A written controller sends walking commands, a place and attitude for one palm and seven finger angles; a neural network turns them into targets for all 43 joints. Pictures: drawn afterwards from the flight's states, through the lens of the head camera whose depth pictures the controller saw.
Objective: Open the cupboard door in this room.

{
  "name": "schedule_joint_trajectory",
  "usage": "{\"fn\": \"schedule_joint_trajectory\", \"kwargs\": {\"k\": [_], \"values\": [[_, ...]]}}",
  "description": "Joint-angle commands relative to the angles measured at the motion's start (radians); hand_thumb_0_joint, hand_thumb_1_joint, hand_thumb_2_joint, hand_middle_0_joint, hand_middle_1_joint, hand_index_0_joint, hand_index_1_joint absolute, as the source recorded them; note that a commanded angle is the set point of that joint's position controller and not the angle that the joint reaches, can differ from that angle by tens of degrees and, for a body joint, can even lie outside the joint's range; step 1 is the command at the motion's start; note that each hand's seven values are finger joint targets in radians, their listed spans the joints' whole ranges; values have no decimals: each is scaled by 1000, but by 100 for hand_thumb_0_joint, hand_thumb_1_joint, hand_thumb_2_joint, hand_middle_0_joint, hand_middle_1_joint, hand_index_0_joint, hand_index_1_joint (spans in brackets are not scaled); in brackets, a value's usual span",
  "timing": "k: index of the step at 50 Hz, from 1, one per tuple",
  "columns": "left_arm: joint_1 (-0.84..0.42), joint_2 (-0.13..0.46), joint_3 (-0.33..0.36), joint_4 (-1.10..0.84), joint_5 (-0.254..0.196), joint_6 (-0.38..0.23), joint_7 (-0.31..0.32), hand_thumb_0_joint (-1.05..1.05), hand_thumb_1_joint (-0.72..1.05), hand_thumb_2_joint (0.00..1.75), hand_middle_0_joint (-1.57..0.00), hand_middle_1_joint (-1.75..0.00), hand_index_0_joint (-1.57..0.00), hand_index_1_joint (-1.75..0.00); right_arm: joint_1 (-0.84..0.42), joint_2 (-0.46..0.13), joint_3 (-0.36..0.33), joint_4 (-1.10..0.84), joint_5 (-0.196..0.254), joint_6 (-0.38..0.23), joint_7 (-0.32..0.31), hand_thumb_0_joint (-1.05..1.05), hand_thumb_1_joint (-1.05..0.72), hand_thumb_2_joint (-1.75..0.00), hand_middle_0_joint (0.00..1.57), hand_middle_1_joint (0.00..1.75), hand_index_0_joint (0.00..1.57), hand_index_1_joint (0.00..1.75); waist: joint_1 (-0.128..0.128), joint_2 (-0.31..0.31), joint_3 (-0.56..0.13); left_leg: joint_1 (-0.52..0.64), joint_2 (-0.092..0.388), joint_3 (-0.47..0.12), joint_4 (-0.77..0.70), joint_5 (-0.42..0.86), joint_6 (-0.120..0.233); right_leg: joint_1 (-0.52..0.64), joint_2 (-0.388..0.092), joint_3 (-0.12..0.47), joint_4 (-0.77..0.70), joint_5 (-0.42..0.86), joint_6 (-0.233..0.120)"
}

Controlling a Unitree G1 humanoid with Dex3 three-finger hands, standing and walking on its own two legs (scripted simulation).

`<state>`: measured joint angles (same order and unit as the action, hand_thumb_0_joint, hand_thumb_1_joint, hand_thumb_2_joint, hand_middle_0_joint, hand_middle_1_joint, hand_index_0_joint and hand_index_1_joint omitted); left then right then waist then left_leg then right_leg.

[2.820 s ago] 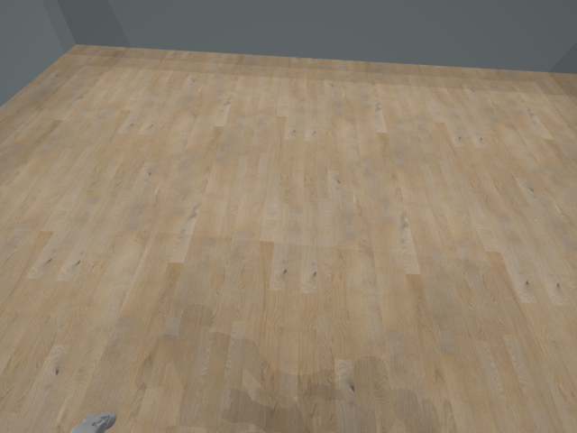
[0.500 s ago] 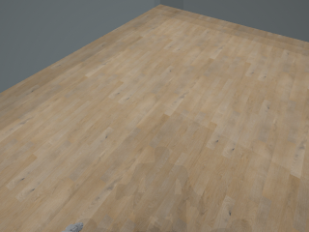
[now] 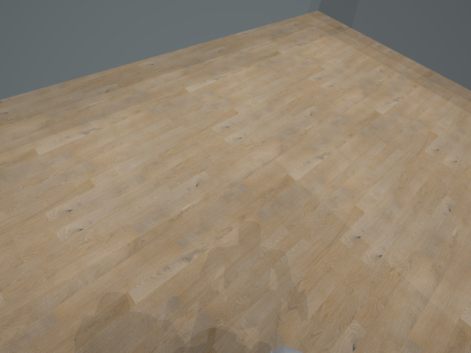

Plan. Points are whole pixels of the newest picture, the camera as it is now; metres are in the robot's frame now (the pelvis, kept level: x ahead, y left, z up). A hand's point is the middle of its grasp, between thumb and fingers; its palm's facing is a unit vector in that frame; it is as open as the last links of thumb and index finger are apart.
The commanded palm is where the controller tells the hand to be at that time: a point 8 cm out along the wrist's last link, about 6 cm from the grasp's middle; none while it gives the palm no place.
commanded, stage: turn or walk to find it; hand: left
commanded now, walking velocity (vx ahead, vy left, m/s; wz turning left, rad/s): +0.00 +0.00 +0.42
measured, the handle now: out of the picture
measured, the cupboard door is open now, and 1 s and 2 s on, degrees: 0 0 0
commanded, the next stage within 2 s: none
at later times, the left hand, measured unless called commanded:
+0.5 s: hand out of the picture +0.03 +0.17 -0.14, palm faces +0.23 -0.94 -0.26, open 7.4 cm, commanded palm none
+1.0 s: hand out of the picture -0.11 +0.23 -0.17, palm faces +0.46 -0.85 -0.23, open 7.4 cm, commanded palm none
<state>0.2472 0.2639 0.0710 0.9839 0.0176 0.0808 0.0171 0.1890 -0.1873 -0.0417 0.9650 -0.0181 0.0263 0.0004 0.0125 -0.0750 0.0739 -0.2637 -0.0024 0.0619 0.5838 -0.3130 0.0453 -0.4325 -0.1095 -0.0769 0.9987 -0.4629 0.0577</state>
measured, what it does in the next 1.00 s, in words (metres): steps on the spot, turning left: right foot, then left foot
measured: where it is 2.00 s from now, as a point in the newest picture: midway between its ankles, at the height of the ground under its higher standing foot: outside the picture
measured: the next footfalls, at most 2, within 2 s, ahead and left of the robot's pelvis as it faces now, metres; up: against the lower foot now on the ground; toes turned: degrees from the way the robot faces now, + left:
right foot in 0.38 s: +0.03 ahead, -0.13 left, +0.00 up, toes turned +8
left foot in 0.78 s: -0.06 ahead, +0.11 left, +0.00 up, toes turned +26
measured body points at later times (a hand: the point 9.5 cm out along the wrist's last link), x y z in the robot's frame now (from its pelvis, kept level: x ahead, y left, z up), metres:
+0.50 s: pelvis -0.03 -0.03 +0.01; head +0.00 -0.05 +0.45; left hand +0.02 +0.22 -0.12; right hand +0.06 -0.28 -0.15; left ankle -0.04 +0.09 -0.67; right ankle -0.01 -0.14 -0.73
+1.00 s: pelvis -0.06 +0.02 +0.01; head -0.04 +0.06 +0.46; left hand -0.14 +0.28 -0.15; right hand +0.13 -0.17 -0.12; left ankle -0.09 +0.10 -0.73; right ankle -0.02 -0.14 -0.65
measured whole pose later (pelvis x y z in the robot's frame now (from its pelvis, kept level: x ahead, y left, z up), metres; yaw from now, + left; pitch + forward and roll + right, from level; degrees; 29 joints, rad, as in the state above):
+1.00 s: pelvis -0.06 +0.02 +0.01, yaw +25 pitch +0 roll -1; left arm 0.22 0.27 0.07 0.98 0.01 0.06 0.01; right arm 0.16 -0.18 -0.03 0.95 -0.01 0.01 -0.01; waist 0.02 -0.05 0.07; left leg -0.23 -0.02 0.02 0.47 -0.24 0.05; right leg -0.45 -0.09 -0.04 1.07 -0.41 0.08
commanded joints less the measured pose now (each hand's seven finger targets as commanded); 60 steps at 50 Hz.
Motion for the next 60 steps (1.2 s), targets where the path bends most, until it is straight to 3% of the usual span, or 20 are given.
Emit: {"fn": "schedule_joint_trajectory", "kwargs": {"k": [1, 4, 9, 14, 17, 18, 19, 20, 24, 32, 35, 37, 38, 39, 40, 41, 44, 46, 54, 60], "values": [[-16, 54, 12, -78, 3, -42, -6, 0, 90, 90, -20, -30, -20, -30, 21, -198, -44, -56, 0, -28, -26, 0, -90, -90, 20, 30, 20, 30, -17, 205, -93, 138, 229, -257, -270, 454, 103, -112, 4, 55, 109, 79, 21], [-42, 50, 9, -86, -1, -45, -2, 0, 90, 90, -20, -30, -20, -30, 67, -194, -48, -46, 2, -27, -28, 0, -90, -90, 20, 30, 20, 30, -39, 192, -112, 205, 234, -279, -250, 545, 123, -109, 15, 57, 36, 61, 31], [-89, 35, 7, -117, -4, -45, 2, 0, 90, 90, -20, -30, -20, -30, 80, -204, -58, -48, -5, -17, -24, 0, -90, -90, 20, 30, 20, 30, -55, 207, -104, 183, 235, -356, -252, 466, 140, -59, 39, 62, -92, 18, 29], [-61, 24, 3, -128, -8, -51, 10, 0, 90, 90, -20, -30, -20, -30, 46, -209, -65, -64, -11, -7, -17, 0, -90, -90, 20, 30, 20, 30, -34, 224, -106, 86, 212, -416, -236, 427, 133, 84, 76, 57, -277, 34, 5], [25, 43, 8, -112, -10, -66, 16, 0, 90, 90, -20, -30, -20, -30, 17, -195, -66, -80, -1, -3, -9, 0, -90, -90, 20, 30, 20, 30, 12, 162, -134, -54, 146, -390, -155, 306, 69, 313, 72, 50, -569, 234, -6], [50, 94, 16, -114, 0, -77, 22, 0, 90, 90, -20, -30, -20, -30, 26, -152, -62, -87, 9, -4, -3, 0, -90, -90, 20, 30, 20, 30, 21, 31, -147, -176, 70, -312, -28, 149, 11, 426, -56, 173, -691, 225, -40], [42, 183, 33, -125, 14, -86, 27, 0, 90, 90, -20, -30, -20, -30, 37, -92, -52, -113, 11, -3, 2, 0, -90, -90, 20, 30, 20, 30, 17, -216, -114, -341, -76, -129, 188, -157, -66, 458, -309, 425, -750, 295, -151], [30, 185, 30, -143, 4, -80, 26, 0, 90, 90, -20, -30, -20, -30, 13, -142, -66, -116, -5, 8, -1, 0, -90, -90, 20, 30, 20, 30, 30, -167, -108, -310, -44, -146, 374, -249, -68, 324, -370, 415, -753, 319, -219], [-113, 84, 5, -167, 3, -87, 22, 0, 90, 90, -20, -30, -20, -30, 65, -125, -68, -50, -6, 31, 19, 0, -90, -90, 20, 30, 20, 30, -52, -58, -10, -286, 12, -114, 620, -54, -89, 190, -184, 155, -719, 331, -168], [39, 144, 21, -101, 16, -83, 17, 0, 90, 90, -20, -30, -20, -30, -59, -100, -44, -70, 3, 26, 18, 0, -90, -90, 20, 30, 20, 30, 31, -104, -41, -196, 27, -18, 304, -149, -109, 303, -227, 90, -645, 546, -200], [41, 162, 30, -87, 18, -79, 16, 0, 90, 90, -20, -30, -20, -30, -38, -95, -36, -67, 11, 13, 14, 0, -90, -90, 20, 30, 20, 30, 25, -141, -91, -115, 15, 16, 135, -143, -96, 340, -234, 67, -571, 663, -190], [24, 164, 31, -83, 9, -74, 15, 0, 90, 90, -20, -30, -20, -30, 22, -108, -35, -50, 10, 2, 10, 0, -90, -90, 20, 30, 20, 30, -11, -116, -129, 7, 9, 35, -65, 13, -86, 321, -209, 6, -477, 661, -131], [23, 144, 29, -85, -1, -68, 12, 0, 90, 90, -20, -30, -20, -30, 59, -145, -43, -42, 7, -6, 11, 0, -90, -90, 20, 30, 20, 30, -33, -34, -149, 140, 43, 1, -182, 156, -70, 228, -181, -37, -383, 565, -81], [44, 87, 21, -106, -7, -59, 7, 0, 90, 90, -20, -30, -20, -30, 74, -239, -62, -50, 0, -15, 10, 0, -90, -90, 20, 30, 20, 30, -38, 237, -172, 290, 255, -272, -228, 395, 10, -2, -67, -92, -197, 209, -11], [3, 41, 1, -141, 0, -55, 5, 0, 90, 90, -20, -30, -20, -30, 123, -302, -75, -46, 1, -10, 5, 0, -90, -90, 20, 30, 20, 30, -65, 370, -149, 257, 411, -408, -245, 631, 127, -109, -6, -59, -32, -189, 17], [-68, 55, 4, -134, 5, -39, 16, 0, 90, 90, -20, -30, -20, -30, 147, -278, -73, -20, -2, -14, -10, 0, -90, -90, 20, 30, 20, 30, -94, 361, -145, 186, 380, -396, -257, 584, 132, -98, -8, 38, 65, -161, 9], [-46, 59, 12, -94, 1, -46, -3, 0, 90, 90, -20, -30, -20, -30, 17, -209, -46, -55, -2, -21, -23, 0, -90, -90, 20, 30, 20, 30, -27, 230, -92, 150, 266, -273, -245, 531, 107, -120, -11, 57, 138, 30, 13], [-24, 59, 12, -80, 0, -47, -5, 0, 90, 90, -20, -30, -20, -30, 17, -203, -44, -60, 1, -28, -24, 0, -90, -90, 20, 30, 20, 30, -21, 211, -109, 174, 230, -235, -242, 597, 100, -100, -1, 54, 121, 64, 24], [-86, 47, 7, -118, -3, -44, 1, 0, 90, 90, -20, -30, -20, -30, 56, -207, -56, -60, -4, -17, -20, 0, -90, -90, 20, 30, 20, 30, -50, 203, -92, 163, 235, -344, -259, 449, 136, -60, 28, 63, -64, 33, 32], [-24, 32, 2, -128, -11, -61, 9, 0, 90, 90, -20, -30, -20, -30, 21, -211, -65, -76, -8, -7, -13, 0, -90, -90, 20, 30, 20, 30, -15, 214, -125, 63, 195, -391, -181, 486, 113, 158, 82, 43, -385, 109, 7]]}}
